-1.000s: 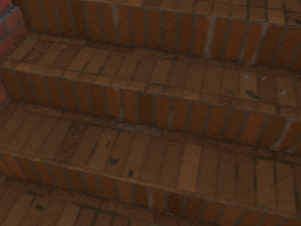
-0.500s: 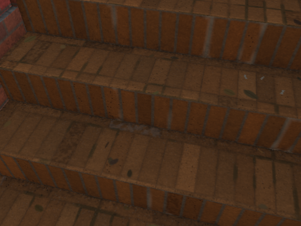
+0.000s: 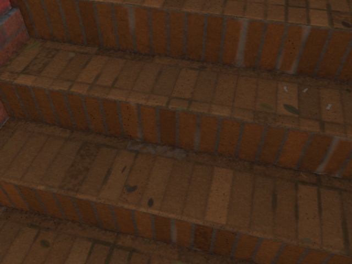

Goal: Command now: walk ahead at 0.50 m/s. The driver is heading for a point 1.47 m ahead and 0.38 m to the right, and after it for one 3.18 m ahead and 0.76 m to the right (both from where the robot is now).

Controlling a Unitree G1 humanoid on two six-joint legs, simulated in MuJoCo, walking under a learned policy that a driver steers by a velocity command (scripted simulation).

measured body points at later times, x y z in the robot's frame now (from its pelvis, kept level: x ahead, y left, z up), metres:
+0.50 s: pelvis +0.00 +0.00 +0.00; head +0.00 +0.00 +0.45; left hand +0.12 +0.25 -0.13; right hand +0.14 -0.26 -0.12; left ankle +0.00 +0.12 -0.75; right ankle -0.05 -0.11 -0.75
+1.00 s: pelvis +0.00 +0.00 +0.00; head +0.01 +0.00 +0.45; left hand +0.13 +0.25 -0.13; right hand +0.14 -0.26 -0.12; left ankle +0.00 +0.12 -0.75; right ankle -0.05 -0.11 -0.75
